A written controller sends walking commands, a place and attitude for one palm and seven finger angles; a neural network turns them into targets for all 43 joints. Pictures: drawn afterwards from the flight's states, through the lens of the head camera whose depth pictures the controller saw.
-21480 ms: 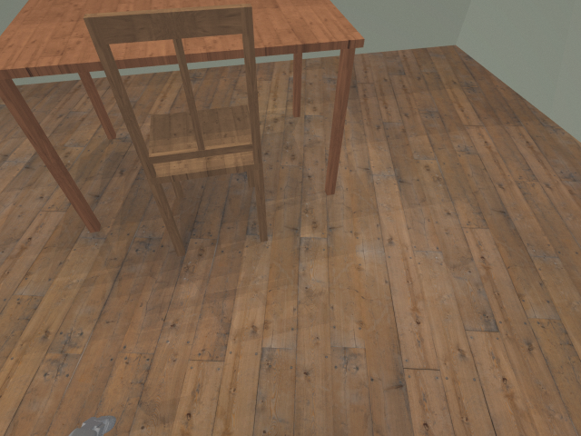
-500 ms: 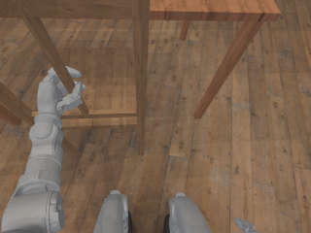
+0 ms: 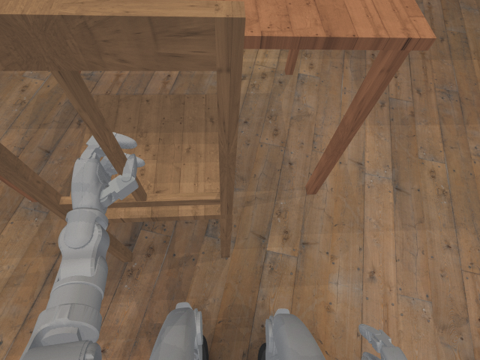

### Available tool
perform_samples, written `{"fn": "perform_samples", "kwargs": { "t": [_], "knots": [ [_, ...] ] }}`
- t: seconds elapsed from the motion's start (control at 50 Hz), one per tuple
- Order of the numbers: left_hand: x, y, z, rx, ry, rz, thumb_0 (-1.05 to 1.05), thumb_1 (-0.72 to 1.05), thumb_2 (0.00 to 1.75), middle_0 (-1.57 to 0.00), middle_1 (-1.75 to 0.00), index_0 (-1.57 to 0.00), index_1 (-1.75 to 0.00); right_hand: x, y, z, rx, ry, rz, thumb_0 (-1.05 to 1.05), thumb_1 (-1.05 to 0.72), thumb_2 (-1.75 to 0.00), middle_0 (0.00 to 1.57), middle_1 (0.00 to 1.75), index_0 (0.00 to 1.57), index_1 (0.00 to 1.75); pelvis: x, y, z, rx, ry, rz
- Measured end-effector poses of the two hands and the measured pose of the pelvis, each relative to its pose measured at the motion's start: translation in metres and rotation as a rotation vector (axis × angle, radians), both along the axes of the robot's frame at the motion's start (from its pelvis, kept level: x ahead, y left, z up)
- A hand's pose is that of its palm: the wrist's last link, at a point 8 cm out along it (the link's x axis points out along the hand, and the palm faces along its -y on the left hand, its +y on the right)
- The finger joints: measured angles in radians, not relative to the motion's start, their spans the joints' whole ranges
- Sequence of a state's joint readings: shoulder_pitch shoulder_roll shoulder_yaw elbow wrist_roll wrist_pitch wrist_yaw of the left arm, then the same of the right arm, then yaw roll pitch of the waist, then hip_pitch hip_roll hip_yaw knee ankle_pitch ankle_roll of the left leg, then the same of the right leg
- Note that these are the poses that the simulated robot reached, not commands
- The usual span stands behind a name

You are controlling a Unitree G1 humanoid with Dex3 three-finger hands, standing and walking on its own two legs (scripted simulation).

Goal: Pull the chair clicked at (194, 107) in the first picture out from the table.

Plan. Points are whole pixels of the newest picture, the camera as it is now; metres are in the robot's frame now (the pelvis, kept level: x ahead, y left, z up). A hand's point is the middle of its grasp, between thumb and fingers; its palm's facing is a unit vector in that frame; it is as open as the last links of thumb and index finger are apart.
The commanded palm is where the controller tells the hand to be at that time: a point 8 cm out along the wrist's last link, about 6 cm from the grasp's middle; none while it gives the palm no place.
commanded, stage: hook a spindle and tug to test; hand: left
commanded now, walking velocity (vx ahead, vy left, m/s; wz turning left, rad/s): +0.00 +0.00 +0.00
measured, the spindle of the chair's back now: (114, 152) +0.43 +0.20 +0.05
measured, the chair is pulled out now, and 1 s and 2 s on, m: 0.03 0.16 0.25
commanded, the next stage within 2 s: step backward, pulling the chair out in 0.10 s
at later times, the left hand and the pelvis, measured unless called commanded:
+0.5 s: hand (137, 182) +0.38 +0.16 +0.04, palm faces +0.16 -0.98 -0.10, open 5.1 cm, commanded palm +0.36 +0.21 +0.04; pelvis +0.01 +0.00 +0.09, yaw +1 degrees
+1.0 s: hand (169, 247) +0.28 +0.10 +0.04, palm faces +0.00 -0.99 -0.15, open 5.0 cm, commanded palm +0.29 +0.16 +0.04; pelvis -0.06 -0.01 +0.10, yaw +0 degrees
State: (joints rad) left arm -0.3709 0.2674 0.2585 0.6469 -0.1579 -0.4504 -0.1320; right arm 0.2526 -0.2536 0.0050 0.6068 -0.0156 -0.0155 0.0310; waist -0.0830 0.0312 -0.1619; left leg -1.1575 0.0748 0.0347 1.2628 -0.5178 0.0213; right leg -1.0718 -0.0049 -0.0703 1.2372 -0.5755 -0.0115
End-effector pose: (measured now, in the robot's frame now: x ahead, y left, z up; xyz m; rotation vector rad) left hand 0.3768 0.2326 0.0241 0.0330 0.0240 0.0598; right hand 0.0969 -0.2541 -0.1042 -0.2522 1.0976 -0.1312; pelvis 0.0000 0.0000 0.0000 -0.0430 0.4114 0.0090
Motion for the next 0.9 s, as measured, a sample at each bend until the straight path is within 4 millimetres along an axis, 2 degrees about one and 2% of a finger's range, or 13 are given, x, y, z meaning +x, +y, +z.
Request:
{"fn": "perform_samples", "kwargs": {
  "t": [0.24,0.28,0.34,0.42,0.48,0.56,0.7,0.9],
  "knots": [
    [-0.006,-0.001,0.002,0.014,0.009,0.007,0.01,0.73,0.81,-0.45,-1.41,-0.41,-1.45,0.015,-0.001,0.001,-0.006,-0.040,0.010,0.01,-0.90,-0.89,0.20,0.30,0.21,0.29,-0.004,-0.004,-0.001,0.005,-0.028,0.009],
    [-0.007,-0.003,0.009,0.054,0.099,0.042,0.02,0.73,0.81,-0.44,-1.36,-0.41,-1.45,0.012,0.003,0.011,0.003,-0.022,-0.037,0.01,-0.90,-0.89,0.20,0.30,0.21,0.29,-0.005,-0.003,0.013,0.009,-0.093,0.010],
    [-0.011,-0.007,0.021,0.084,0.262,0.100,0.04,0.74,0.82,-0.40,-1.26,-0.40,-1.45,0.007,0.011,0.037,0.018,-0.003,-0.089,0.01,-0.90,-0.89,0.20,0.30,0.21,0.29,0.001,-0.001,0.043,0.019,-0.147,0.008],
    [-0.017,-0.014,0.030,0.026,0.361,0.151,0.05,0.75,0.81,-0.31,-1.14,-0.42,-1.45,-0.002,0.015,0.067,0.005,0.035,-0.102,0.01,-0.90,-0.89,0.21,0.30,0.21,0.29,0.010,0.001,0.074,0.023,-0.190,0.006],
    [-0.020,-0.020,0.032,0.013,0.392,0.141,0.05,0.76,0.81,-0.28,-1.08,-0.45,-1.45,-0.010,0.009,0.083,-0.035,0.065,-0.103,0.01,-0.90,-0.89,0.21,0.30,0.21,0.29,0.010,0.002,0.086,0.020,-0.217,0.009],
    [-0.026,-0.027,0.031,0.029,0.415,0.088,0.04,0.76,0.80,-0.26,-1.05,-0.47,-1.45,-0.020,-0.003,0.094,-0.084,0.078,-0.122,0.01,-0.90,-0.89,0.21,0.30,0.21,0.30,0.003,0.004,0.094,0.014,-0.248,0.007],
    [-0.046,-0.042,0.033,0.071,0.436,0.021,0.02,0.75,0.77,-0.27,-1.05,-0.48,-1.45,-0.038,-0.011,0.095,-0.085,0.055,-0.159,0.01,-0.90,-0.89,0.20,0.30,0.21,0.29,-0.018,0.004,0.098,0.016,-0.292,-0.013],
    [-0.094,-0.068,0.035,0.104,0.460,-0.015,0.01,0.74,0.77,-0.28,-1.08,-0.49,-1.45,-0.059,-0.002,0.083,-0.013,0.008,-0.148,0.01,-0.90,-0.89,0.21,0.30,0.21,0.29,-0.048,-0.008,0.100,0.023,-0.349,-0.013]
  ]
}}
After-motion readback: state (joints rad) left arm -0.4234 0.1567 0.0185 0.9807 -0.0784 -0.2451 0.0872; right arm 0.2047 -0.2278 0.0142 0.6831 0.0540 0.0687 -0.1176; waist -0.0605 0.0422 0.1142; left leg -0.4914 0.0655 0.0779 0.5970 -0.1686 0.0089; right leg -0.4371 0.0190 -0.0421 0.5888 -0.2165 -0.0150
